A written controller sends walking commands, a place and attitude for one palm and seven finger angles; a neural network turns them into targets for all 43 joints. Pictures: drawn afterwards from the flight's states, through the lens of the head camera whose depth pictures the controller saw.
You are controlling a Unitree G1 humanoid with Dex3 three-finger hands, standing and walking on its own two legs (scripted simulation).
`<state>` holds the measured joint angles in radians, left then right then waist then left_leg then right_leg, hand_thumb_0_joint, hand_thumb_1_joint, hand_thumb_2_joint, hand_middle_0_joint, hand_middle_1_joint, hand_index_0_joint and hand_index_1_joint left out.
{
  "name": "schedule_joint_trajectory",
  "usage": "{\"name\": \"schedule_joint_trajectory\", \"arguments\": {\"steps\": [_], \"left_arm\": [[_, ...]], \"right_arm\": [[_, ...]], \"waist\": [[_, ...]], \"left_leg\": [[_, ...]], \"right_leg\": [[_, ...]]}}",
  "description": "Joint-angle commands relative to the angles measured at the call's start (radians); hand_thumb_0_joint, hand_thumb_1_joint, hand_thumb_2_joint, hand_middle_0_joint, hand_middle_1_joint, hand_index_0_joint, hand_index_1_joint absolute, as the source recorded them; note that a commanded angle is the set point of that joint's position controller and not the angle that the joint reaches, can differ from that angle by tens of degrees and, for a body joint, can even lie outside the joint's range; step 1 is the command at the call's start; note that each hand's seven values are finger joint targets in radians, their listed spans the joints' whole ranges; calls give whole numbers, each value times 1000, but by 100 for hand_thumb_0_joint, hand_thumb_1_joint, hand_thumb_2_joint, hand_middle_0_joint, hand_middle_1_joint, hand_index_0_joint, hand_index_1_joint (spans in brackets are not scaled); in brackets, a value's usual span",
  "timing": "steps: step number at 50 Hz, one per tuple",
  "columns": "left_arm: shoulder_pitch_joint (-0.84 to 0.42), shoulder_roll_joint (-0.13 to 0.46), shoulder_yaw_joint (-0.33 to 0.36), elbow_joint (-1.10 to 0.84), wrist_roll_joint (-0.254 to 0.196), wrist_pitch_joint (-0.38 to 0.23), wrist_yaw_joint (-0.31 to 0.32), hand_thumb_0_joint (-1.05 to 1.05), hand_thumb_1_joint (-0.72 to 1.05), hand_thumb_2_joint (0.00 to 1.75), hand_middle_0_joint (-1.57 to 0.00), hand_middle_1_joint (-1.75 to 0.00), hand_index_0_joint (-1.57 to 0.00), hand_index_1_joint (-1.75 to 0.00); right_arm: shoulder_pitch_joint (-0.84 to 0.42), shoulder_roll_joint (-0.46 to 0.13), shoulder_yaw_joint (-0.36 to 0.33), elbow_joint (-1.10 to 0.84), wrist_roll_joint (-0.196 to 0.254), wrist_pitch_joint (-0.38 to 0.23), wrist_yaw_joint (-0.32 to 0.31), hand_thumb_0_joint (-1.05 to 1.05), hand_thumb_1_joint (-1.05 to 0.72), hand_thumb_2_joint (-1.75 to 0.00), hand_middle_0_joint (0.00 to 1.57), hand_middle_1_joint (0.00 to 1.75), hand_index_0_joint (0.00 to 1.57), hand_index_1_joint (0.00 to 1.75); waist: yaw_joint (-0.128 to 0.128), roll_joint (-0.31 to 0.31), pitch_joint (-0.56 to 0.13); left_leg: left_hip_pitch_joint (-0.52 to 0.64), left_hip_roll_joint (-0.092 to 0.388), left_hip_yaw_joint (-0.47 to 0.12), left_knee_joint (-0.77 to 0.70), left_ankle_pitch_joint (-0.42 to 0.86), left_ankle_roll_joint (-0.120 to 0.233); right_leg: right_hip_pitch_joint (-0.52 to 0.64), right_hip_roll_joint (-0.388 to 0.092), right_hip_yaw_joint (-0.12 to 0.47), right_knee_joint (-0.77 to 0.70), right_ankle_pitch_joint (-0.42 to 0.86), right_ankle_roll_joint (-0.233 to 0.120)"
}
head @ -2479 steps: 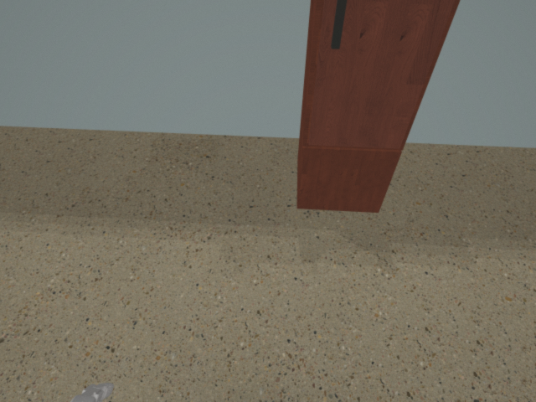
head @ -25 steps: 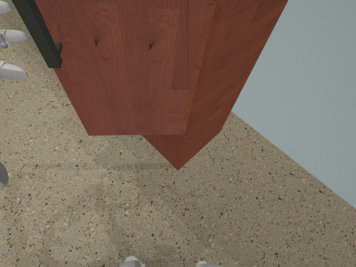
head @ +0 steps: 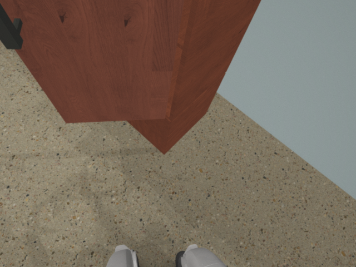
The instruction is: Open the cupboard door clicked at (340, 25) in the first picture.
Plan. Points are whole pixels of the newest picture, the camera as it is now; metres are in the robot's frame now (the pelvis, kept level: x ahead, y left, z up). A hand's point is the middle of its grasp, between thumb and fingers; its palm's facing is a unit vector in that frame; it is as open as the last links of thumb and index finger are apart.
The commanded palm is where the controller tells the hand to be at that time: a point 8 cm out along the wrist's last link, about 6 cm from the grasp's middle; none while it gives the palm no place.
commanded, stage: slide the fingers in behind the handle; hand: left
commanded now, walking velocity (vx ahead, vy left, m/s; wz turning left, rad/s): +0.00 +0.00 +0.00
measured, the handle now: out of the picture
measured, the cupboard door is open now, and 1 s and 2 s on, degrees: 49 49 49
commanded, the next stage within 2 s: close the thumb around the handle in 1.68 s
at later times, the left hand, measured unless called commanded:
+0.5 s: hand out of the picture +0.54 +0.28 +0.18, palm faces -0.03 -1.00 +0.05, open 14.0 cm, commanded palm +0.52 +0.31 +0.17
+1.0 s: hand out of the picture +0.53 +0.23 +0.19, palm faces +0.00 -1.00 +0.01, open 14.0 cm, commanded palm +0.52 +0.28 +0.17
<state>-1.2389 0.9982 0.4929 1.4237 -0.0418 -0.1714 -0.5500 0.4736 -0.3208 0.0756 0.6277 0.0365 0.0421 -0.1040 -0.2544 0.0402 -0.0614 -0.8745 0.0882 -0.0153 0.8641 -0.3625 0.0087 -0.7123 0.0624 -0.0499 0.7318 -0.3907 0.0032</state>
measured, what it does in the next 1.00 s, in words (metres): stands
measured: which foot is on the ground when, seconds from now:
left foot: down 0.00-1.00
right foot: down 0.00-1.00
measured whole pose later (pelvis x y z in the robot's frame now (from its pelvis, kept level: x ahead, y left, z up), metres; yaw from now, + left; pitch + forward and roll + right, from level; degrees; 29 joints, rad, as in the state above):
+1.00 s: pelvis -0.01 -0.01 +0.00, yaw +1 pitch +18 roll -4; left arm -1.19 0.80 0.44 1.37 -0.06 -0.18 -0.40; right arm 0.48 -0.31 0.04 0.65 0.02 0.03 -0.06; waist -0.24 0.06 -0.07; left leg -0.80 0.07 -0.02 0.82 -0.34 0.00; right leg -0.66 0.05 -0.05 0.73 -0.39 -0.01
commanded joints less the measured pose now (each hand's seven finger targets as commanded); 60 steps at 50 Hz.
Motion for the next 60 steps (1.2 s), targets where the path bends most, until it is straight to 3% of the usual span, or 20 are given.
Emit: {"name": "schedule_joint_trajectory", "arguments": {"steps": [1, 4, 6, 8, 12, 14, 18, 22, 25, 27, 31, 32, 35, 38, 44, 47, 51, 54, 57, 60], "left_arm": [[-431, 320, 39, -266, -14, -65, -4, 0, -50, 30, -30, -120, -30, -120], [-400, 324, 56, -242, -18, -44, -14, 0, -50, 30, -30, -120, -30, -120], [-382, 261, 25, -257, -29, -32, -23, 0, -50, 30, -30, -120, -30, -120], [-353, 232, 14, -257, -29, -17, -23, 0, -50, 30, -30, -120, -30, -120], [-326, 195, 31, -345, -54, -17, -18, 0, -50, 30, -30, -120, -30, -120], [-315, 127, 2, -370, -68, -13, -11, 0, -50, 30, -30, -120, -30, -120], [-300, 96, 17, -428, -82, -15, 25, 0, -50, 30, -30, -120, -30, -120], [-285, 98, 36, -420, -75, -14, 69, 0, -50, 30, -30, -120, -30, -120], [-283, 26, -16, -436, -63, -23, 97, 0, -50, 30, -30, -120, -30, -120], [-325, 6, -30, -443, -62, -37, 111, 0, -50, 30, -30, -120, -30, -120], [-375, -20, -49, -385, -73, -48, 121, 0, -50, 30, -30, -120, -30, -120], [-381, 5, -32, -385, -66, -53, 123, 0, -50, 30, -30, -120, -30, -120], [-400, -39, -72, -343, -58, -54, 136, 0, -50, 30, -30, -120, -30, -120], [-427, 22, -47, -285, -51, -54, 149, 0, -50, 30, -30, -120, -30, -120], [-437, 95, -15, -291, -29, -74, 158, 0, -50, 30, -30, -120, -30, -120], [-437, 75, -36, -291, -30, -80, 150, 0, -50, 30, -30, -120, -30, -120], [-437, 85, -35, -250, -39, -62, 142, 0, -50, 30, -30, -120, -30, -120], [-428, 100, -29, -245, -28, -52, 143, 0, -50, 30, -30, -120, -30, -120], [-427, 136, 5, -313, -27, -70, 146, 0, -50, 30, -30, -120, -30, -120], [-386, 78, -9, -344, -40, -71, 142, 0, -50, 30, -30, -120, -30, -120]], "right_arm": [[206, -187, -72, -25, -12, 0, -8, 0, -90, -90, 20, 30, 20, 30], [210, -190, -76, -27, -12, 7, -3, 0, -90, -90, 20, 30, 20, 30], [214, -185, -81, -29, -14, 8, 4, 0, -90, -90, 20, 30, 20, 30], [215, -185, -86, -31, -15, 12, 10, 0, -90, -90, 20, 30, 20, 30], [225, -186, -102, -34, -24, 16, 26, 0, -90, -90, 20, 30, 20, 30], [218, -181, -109, -36, -26, 16, 36, 0, -90, -90, 20, 30, 20, 30], [210, -178, -120, -41, -31, 13, 50, 0, -90, -90, 20, 30, 20, 30], [189, -174, -119, -45, -31, 11, 60, 0, -90, -90, 20, 30, 20, 30], [169, -167, -120, -53, -30, 7, 66, 0, -90, -90, 20, 30, 20, 30], [163, -166, -122, -45, -31, 4, 66, 0, -90, -90, 20, 30, 20, 30], [164, -169, -117, -34, -29, 0, 57, 0, -90, -90, 20, 30, 20, 30], [163, -172, -120, -32, -28, -3, 56, 0, -90, -90, 20, 30, 20, 30], [152, -167, -114, -26, -26, -10, 54, 0, -90, -90, 20, 30, 20, 30], [156, -174, -105, -20, -22, -16, 44, 0, -90, -90, 20, 30, 20, 30], [173, -173, -100, -23, -24, -27, 38, 0, -90, -90, 20, 30, 20, 30], [176, -168, -101, -20, -21, -27, 34, 0, -90, -90, 20, 30, 20, 30], [190, -171, -97, -11, -17, -29, 27, 0, -90, -90, 20, 30, 20, 30], [198, -169, -99, -7, -17, -32, 26, 0, -90, -90, 20, 30, 20, 30], [215, -167, -104, -6, -24, -32, 28, 0, -90, -90, 20, 30, 20, 30], [214, -164, -114, -7, -26, -30, 37, 0, -90, -90, 20, 30, 20, 30]], "waist": [[19, 255, -528], [24, 239, -504], [25, 249, -515], [25, 241, -490], [45, 269, -537], [41, 262, -514], [52, 230, -530], [62, 215, -501], [58, 213, -468], [46, 233, -472], [23, 159, -432], [28, 172, -461], [16, 172, -426], [5, 114, -396], [17, 130, -451], [12, 147, -457], [5, 102, -404], [9, 126, -417], [26, 163, -493], [32, 154, -512]], "left_leg": [[559, -42, -42, -18, 454, 39], [561, -39, -45, -21, 483, 36], [596, -42, -45, -22, 534, 35], [620, -37, -53, -23, 574, 32], [720, -28, -70, -26, 709, 21], [739, -25, -75, -30, 729, 16], [764, -24, -89, -43, 754, 12], [720, -34, -75, -54, 699, 16], [717, -36, -78, -60, 668, 12], [740, -34, -81, -59, 650, 11], [683, -41, -80, -68, 556, 19], [699, -40, -83, -67, 560, 16], [665, -45, -79, -69, 471, 19], [578, -49, -68, -78, 372, 30], [529, -55, -50, -75, 336, 36], [528, -56, -40, -75, 337, 37], [452, -61, -29, -87, 270, 46], [449, -62, -20, -83, 286, 46], [500, -59, -23, -82, 354, 43], [548, -61, -21, -81, 409, 39]], "right_leg": [[43, 19, 10, -76, 378, 5], [39, 22, 3, -81, 402, 5], [31, 27, -3, -78, 430, 1], [4, 29, -10, -83, 438, 2], [-5, 34, -19, -85, 461, -2], [-23, 37, -25, -89, 449, -4], [-3, 36, -29, -91, 442, -5], [31, 29, -23, -92, 448, -5], [16, 27, -25, -93, 419, -6], [-5, 25, -22, -95, 399, -6], [15, 21, -21, -92, 385, -11], [11, 20, -17, -89, 385, -9], [-16, 16, -13, -95, 336, -8], [20, 10, -2, -100, 309, -4], [80, 7, 18, -100, 320, 2], [87, 8, 21, -104, 334, 4], [116, 6, 29, -120, 309, 8], [122, 6, 34, -122, 334, 10], [156, 8, 32, -110, 391, 7], [160, 14, 21, -110, 436, 6]]}}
